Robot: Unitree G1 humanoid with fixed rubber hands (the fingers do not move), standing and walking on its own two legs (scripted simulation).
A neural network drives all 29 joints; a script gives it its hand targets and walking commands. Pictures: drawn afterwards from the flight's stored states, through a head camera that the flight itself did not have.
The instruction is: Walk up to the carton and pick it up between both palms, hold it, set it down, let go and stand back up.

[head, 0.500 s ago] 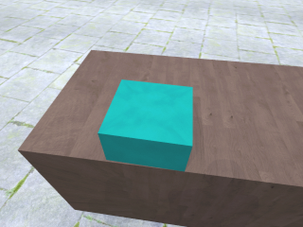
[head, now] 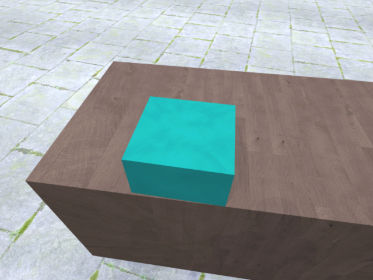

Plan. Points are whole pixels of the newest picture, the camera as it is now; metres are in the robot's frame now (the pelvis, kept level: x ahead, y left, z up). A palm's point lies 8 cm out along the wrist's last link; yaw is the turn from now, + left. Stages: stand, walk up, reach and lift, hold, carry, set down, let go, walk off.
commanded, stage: stand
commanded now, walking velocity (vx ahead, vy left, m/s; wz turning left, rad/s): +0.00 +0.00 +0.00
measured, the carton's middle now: (185, 147) +0.49 +0.02 -0.02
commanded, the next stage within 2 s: walk up in 0.58 s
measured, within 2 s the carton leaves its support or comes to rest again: neither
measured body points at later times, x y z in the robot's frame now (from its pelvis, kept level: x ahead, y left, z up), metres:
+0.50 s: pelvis -0.01 -0.01 +0.00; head -0.01 -0.01 +0.45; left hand -0.04 +0.19 -0.17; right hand -0.04 -0.20 -0.17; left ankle -0.01 +0.13 -0.74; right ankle -0.01 -0.11 -0.74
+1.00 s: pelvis -0.01 +0.04 -0.01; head +0.02 +0.00 +0.43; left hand -0.07 +0.25 -0.15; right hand +0.02 -0.22 -0.18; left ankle +0.02 +0.16 -0.70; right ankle -0.01 -0.11 -0.74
